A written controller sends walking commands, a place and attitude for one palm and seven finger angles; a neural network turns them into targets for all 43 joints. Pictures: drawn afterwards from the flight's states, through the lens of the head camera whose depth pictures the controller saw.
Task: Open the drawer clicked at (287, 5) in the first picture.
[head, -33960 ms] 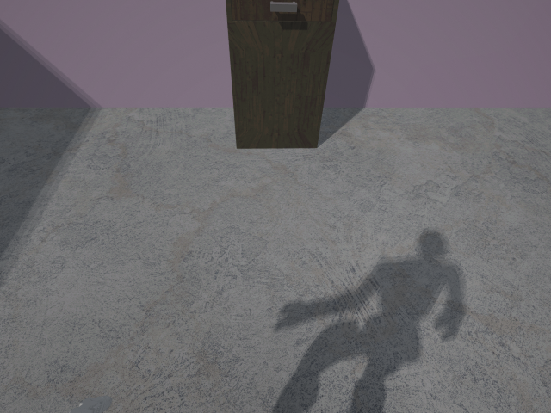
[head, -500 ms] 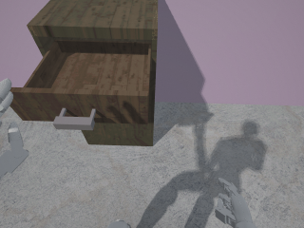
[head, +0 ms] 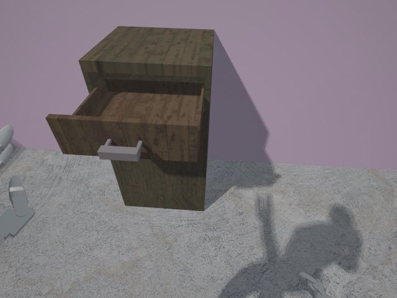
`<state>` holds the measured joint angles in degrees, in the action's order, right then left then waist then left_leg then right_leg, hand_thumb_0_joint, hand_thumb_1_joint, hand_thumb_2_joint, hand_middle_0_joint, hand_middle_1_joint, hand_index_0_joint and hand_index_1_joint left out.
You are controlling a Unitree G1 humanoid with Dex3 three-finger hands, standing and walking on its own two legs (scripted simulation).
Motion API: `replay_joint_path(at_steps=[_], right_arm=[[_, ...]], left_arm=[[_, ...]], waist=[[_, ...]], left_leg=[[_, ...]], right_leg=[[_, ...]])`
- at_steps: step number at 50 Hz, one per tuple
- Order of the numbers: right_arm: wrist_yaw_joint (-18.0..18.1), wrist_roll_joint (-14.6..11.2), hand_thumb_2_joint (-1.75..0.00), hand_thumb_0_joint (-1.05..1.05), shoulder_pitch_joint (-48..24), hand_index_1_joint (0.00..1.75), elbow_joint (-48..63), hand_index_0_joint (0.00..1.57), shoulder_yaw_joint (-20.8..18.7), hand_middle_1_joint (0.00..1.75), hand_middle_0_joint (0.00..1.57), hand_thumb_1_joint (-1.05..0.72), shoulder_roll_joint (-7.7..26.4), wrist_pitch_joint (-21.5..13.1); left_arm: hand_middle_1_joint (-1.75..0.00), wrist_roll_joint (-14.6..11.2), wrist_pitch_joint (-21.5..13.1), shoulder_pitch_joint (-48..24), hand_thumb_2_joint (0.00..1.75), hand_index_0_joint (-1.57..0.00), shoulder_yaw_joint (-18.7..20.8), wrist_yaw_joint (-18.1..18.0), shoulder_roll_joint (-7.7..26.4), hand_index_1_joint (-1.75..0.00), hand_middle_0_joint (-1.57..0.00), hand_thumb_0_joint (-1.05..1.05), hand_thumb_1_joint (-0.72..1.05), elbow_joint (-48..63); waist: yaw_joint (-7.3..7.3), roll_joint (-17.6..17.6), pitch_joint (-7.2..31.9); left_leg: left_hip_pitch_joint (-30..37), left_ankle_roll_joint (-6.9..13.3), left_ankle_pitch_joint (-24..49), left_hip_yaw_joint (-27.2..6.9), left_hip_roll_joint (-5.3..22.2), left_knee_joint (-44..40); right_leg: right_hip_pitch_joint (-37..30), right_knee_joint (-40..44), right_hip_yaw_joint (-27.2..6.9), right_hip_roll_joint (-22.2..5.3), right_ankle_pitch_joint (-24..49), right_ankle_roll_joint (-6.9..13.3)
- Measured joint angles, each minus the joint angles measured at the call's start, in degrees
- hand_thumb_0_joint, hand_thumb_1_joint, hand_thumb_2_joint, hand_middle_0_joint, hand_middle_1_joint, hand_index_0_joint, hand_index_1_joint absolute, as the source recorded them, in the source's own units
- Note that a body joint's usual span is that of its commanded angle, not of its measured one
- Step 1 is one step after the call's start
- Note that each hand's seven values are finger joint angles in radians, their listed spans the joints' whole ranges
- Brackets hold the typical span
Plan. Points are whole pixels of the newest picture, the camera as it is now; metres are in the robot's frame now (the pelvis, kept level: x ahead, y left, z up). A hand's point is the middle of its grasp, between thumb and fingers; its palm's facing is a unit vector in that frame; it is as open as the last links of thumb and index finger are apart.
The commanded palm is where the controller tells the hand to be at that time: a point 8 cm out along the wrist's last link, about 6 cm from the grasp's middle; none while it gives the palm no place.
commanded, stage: stop stepping back and stand still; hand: left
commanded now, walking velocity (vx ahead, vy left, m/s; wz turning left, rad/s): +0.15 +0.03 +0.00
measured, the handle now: (122, 148) +0.51 +0.25 +0.02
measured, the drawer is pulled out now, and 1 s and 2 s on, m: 0.30 0.30 0.30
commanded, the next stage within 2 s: let the arm hang, fingers relaxed in 0.24 s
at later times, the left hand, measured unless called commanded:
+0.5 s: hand (88, 279) +0.17 +0.23 -0.02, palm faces +0.14 -0.91 -0.39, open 7.4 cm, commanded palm none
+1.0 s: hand out of the picture -0.05 +0.21 -0.15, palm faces +0.02 -0.96 -0.27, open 7.3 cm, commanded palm none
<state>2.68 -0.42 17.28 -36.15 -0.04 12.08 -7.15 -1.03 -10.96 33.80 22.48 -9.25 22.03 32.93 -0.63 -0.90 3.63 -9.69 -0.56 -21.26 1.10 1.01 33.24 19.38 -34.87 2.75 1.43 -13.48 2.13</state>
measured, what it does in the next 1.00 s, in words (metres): steps on the spot: right foot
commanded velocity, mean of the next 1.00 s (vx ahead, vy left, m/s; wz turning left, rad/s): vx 0.01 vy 0.00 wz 0.00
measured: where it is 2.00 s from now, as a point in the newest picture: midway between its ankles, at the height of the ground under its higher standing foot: outside the picture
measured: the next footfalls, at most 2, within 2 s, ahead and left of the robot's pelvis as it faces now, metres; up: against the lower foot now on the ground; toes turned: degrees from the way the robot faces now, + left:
right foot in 0.38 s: +0.06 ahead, -0.09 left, +0.00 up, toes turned -2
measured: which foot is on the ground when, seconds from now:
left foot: down 0.00-1.00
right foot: down 0.00-0.24, up 0.26-0.36, down 0.38-1.00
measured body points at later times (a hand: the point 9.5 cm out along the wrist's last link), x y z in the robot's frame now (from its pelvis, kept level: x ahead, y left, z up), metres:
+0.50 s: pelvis -0.02 +0.00 +0.00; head -0.04 -0.03 +0.45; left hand +0.16 +0.27 +0.00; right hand +0.12 -0.24 -0.13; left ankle -0.01 +0.12 -0.73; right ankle +0.02 -0.09 -0.73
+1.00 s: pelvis -0.03 +0.01 +0.02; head -0.02 -0.01 +0.46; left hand -0.05 +0.26 -0.13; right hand -0.06 -0.21 -0.15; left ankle -0.01 +0.12 -0.73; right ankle +0.02 -0.09 -0.73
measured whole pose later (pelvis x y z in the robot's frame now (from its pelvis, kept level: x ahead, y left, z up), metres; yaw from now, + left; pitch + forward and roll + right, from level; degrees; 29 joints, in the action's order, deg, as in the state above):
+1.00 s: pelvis -0.03 +0.01 +0.02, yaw -1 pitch -2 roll +0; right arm 1.0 0.9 20.5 -60.7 -0.1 9.1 1.5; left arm 0.6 1.7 19.8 1.1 -1.5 11.1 -62.1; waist -0.4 2.0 -3.3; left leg -10.6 0.8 -12.5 2.9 0.3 25.1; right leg 13.2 -23.9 1.7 1.3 -8.8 2.0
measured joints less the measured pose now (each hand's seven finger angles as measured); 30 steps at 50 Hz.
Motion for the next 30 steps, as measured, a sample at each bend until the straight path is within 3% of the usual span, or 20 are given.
replay_joint_path(at_steps=[3,6,8,11,13,15,17,19,21,24,27,30], right_arm=[[-0.2,0.0,-0.9,0.02,-1.5,0.3,-1.4,0.2,0.2,0.29,0.2,-0.9,-0.3,1.2],[-0.8,0.3,-0.9,0.02,-3.6,0.3,-2.4,0.2,0.2,0.3,0.2,-0.9,-0.6,2.7],[-1.1,0.5,-0.9,0.02,-4.0,0.3,-1.7,0.2,0.6,0.3,0.2,-0.9,-1.0,3.3],[-0.6,0.9,-0.9,0.02,-3.5,0.3,1.0,0.21,1.0,0.3,0.2,-0.9,-0.5,2.9],[-0.4,1.3,-0.9,0.02,-3.1,0.3,1.9,0.2,0.6,0.3,0.2,-0.9,-0.8,2.2],[-0.4,1.2,-0.9,0.02,-2.4,0.3,1.9,0.2,0.5,0.3,0.2,-0.9,-1.3,1.5],[-0.4,0.8,-0.9,0.02,-1.5,0.3,1.7,0.2,0.7,0.3,0.2,-0.9,-1.5,1.2],[-1.9,0.9,-0.9,0.01,-1.6,0.3,-1.4,0.2,-0.6,0.3,0.2,-0.9,-0.5,-0.7],[-2.8,0.7,-0.9,0.01,-3.3,0.3,-4.7,0.2,-1.5,0.3,0.2,-0.9,1.3,1.4],[-3.4,0.9,-0.9,0.01,-4.8,0.3,-7.6,0.2,-1.3,0.29,0.2,-0.91,2.2,5.2],[-3.7,1.6,-0.9,0.01,-4.8,0.3,-9.1,0.2,-0.4,0.29,0.2,-0.91,1.0,7.3],[-3.6,1.7,-0.9,0.01,-3.4,0.3,-11.2,0.2,0.4,0.29,0.2,-0.91,-0.6,8.0]], left_arm=[[-0.3,0.2,-0.4,-3.7,0.9,-0.21,-0.6,0.2,-1.3,-0.31,-0.21,0.01,0.89,-2.6],[-0.3,0.0,-0.6,-5.8,0.9,-0.21,-1.6,0.8,-2.6,-0.31,-0.21,0.01,0.89,-4.0],[-0.3,0.0,-0.5,-4.6,0.9,-0.21,-1.9,1.0,-2.5,-0.31,-0.21,0.01,0.89,-3.1],[-0.3,-0.2,-0.5,-0.2,0.9,-0.21,-2.0,0.8,-1.6,-0.31,-0.21,0.01,0.89,0.8],[-0.3,-0.1,-0.7,1.8,0.9,-0.21,-1.8,0.4,-0.3,-0.31,-0.21,0.01,0.89,3.3],[-0.3,-0.3,-0.8,3.5,0.9,-0.21,-1.0,0.2,1.2,-0.31,-0.22,0.01,0.89,4.8],[-0.3,-0.5,-0.6,4.7,0.9,-0.21,0.1,0.1,2.3,-0.31,-0.22,0.01,0.89,5.5],[-0.3,1.6,-1.1,0.3,0.9,-0.21,-3.0,2.2,2.6,-0.31,-0.21,0.01,0.89,-2.8],[-0.3,2.7,3.4,-6.6,0.9,-0.2,-8.5,5.1,-0.6,-0.31,-0.21,0.0,0.9,-17.4],[-0.3,3.0,10.8,-13.8,0.9,-0.2,-14.5,7.4,-5.6,-0.3,-0.2,0.0,0.9,-40.8],[-0.29,3.0,14.4,-16.2,0.9,-0.19,-19.0,8.4,-9.0,-0.3,-0.2,0.01,0.91,-57.9],[-0.29,2.6,15.6,-15.8,0.9,-0.19,-22.3,9.2,-11.8,-0.3,-0.2,0.01,0.91,-69.8]], waist=[[0.56,1.4,-0.2],[0.56,0.4,-1.4],[-0.03,-1.0,-1.8],[-1.33,-0.9,-2.0],[-1.6,-1.4,-3.0],[-1.37,-2.0,-3.0],[-1.14,-1.7,-2.1],[0.0,-0.5,-0.5],[0.63,2.5,0.4],[-0.39,4.4,0.5],[-1.38,2.6,-2.2],[-1.71,-0.4,-4.9]], left_leg=[[-3.6,2.1,-5.0,-1.3,0.0,6.2],[-8.4,2.7,-4.4,-0.5,-1.7,14.5],[-8.1,3.0,-3.6,1.0,-2.1,10.8],[-4.0,3.6,-1.8,1.1,-1.3,-3.6],[-4.0,2.6,5.8,1.1,-1.1,-4.6],[-3.5,1.3,6.7,1.4,-1.1,-4.5],[-3.3,0.7,5.8,1.3,-0.9,-4.0],[-5.4,0.4,4.0,1.1,-1.3,-0.8],[-7.2,0.5,2.8,0.6,-1.0,2.2],[-7.8,0.7,2.4,-0.2,-1.3,3.4],[-6.7,0.5,2.8,0.1,-1.4,2.8],[-5.3,0.5,4.1,0.5,-1.0,0.6]], right_leg=[[0.8,0.7,0.7,0.9,1.0,2.4],[1.1,3.6,0.3,0.3,3.5,2.5],[1.1,5.6,-0.1,-0.2,4.8,2.5],[2.1,5.4,0.4,0.6,2.6,1.8],[3.3,1.2,-0.2,0.9,-2.4,0.2],[3.6,-3.7,-0.7,0.7,-5.3,-1.2],[1.5,-2.5,-0.4,0.3,-5.2,-2.0],[-0.3,0.3,-0.4,-1.1,1.2,-1.2],[0.3,-0.7,0.2,-0.8,-1.9,0.1],[0.8,-2.3,0.9,-1.2,-3.5,0.6],[0.2,-2.4,0.6,-1.3,-3.2,0.8],[-1.1,-0.1,0.2,-0.8,-1.7,0.8]])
